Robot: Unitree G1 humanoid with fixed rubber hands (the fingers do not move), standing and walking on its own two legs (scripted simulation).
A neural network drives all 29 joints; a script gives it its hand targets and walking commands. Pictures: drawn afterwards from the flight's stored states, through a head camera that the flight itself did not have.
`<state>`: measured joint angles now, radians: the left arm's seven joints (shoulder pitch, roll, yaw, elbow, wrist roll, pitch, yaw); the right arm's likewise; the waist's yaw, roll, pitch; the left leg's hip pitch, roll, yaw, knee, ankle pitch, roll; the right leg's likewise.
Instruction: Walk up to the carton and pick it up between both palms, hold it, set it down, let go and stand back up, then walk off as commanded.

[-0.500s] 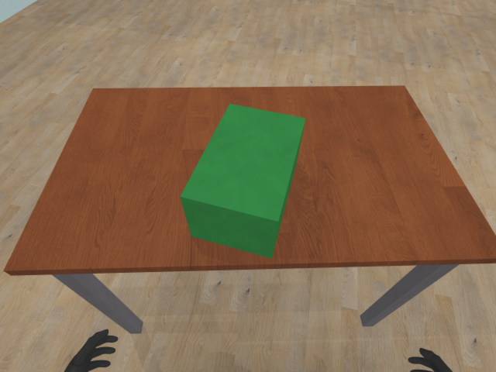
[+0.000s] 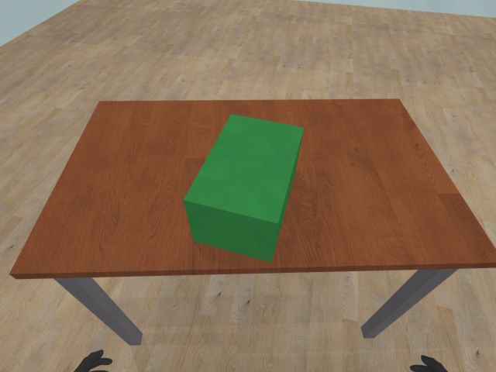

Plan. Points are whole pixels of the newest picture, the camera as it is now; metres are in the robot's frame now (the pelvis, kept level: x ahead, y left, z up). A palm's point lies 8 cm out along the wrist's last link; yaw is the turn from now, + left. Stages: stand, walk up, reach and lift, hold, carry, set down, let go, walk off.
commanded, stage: stand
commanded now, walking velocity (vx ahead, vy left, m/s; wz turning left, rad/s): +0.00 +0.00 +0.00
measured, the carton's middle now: (250, 182) +0.48 +0.03 -0.01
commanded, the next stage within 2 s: walk off in 0.88 s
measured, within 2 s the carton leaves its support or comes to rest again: neither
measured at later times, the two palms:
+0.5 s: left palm out of the picture +0.06 +0.30 -0.10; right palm out of the picture +0.08 -0.30 -0.10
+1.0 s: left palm out of the picture +0.05 +0.30 -0.11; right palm out of the picture +0.07 -0.30 -0.10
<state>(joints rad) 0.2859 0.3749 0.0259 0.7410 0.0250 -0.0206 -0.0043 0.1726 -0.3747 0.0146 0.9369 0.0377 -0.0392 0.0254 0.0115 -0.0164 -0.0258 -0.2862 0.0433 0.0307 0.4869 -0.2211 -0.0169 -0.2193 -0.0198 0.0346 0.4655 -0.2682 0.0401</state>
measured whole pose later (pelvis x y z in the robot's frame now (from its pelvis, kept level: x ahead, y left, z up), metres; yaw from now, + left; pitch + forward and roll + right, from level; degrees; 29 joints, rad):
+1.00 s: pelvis -0.02 +0.00 +0.00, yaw +0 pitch +0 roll -1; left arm 0.29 0.38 0.01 0.85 0.02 -0.02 0.00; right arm 0.18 -0.37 0.01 1.00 0.04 -0.04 0.02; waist 0.01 -0.01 -0.03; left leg -0.29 0.04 0.03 0.49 -0.20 -0.01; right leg -0.22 -0.02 0.03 0.47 -0.24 0.04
